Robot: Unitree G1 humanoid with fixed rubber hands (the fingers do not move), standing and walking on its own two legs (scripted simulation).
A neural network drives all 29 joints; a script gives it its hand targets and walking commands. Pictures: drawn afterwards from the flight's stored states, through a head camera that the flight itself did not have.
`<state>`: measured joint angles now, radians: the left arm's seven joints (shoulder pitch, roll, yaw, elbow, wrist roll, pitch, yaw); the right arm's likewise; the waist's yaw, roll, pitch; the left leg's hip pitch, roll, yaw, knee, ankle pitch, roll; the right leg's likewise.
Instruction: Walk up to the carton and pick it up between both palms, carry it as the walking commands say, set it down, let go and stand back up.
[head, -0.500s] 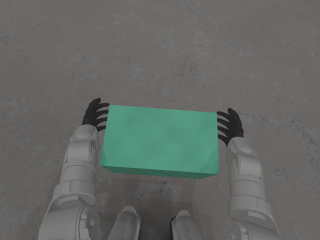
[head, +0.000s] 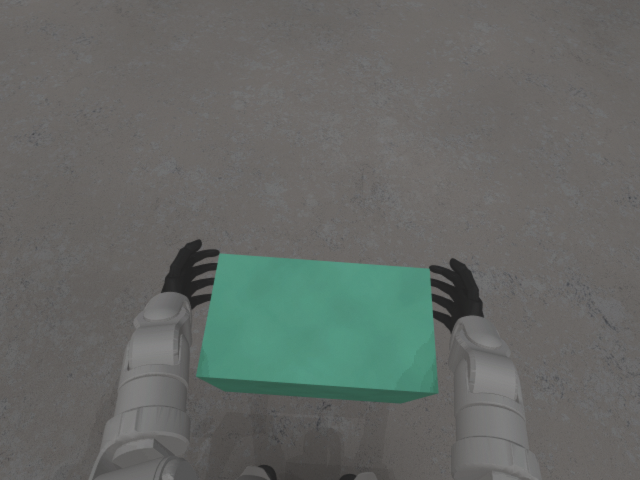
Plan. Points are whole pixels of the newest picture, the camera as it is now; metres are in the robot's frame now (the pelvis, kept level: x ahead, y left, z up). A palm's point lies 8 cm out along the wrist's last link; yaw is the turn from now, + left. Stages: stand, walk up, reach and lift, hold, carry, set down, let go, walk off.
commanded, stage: reach and lift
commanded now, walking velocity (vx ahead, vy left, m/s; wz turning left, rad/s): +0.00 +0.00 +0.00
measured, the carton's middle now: (318, 335) +0.34 +0.00 -0.12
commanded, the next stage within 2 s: hold in 1.88 s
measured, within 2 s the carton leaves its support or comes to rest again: neither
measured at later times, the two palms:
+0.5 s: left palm (159, 290) +0.34 +0.19 +0.04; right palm (490, 315) +0.32 -0.18 +0.04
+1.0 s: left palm (142, 285) +0.32 +0.18 +0.09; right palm (516, 309) +0.30 -0.18 +0.09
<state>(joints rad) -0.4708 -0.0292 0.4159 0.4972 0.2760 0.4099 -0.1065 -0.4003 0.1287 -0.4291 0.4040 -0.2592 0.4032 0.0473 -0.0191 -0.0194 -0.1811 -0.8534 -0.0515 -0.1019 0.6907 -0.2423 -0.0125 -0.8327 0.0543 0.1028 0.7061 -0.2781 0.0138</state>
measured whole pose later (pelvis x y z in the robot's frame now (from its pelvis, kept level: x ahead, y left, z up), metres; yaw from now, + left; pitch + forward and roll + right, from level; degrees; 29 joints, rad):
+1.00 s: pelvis +0.03 +0.00 +0.04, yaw +0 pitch -5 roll +0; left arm -0.26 -0.08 0.31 0.27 0.29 0.68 -0.08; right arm -0.23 0.14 -0.32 0.22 -0.29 0.68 0.04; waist -0.01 -0.02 -0.04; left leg -0.03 -0.03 -0.10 0.25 -0.14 0.00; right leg 0.00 0.03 0.12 0.25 -0.16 0.00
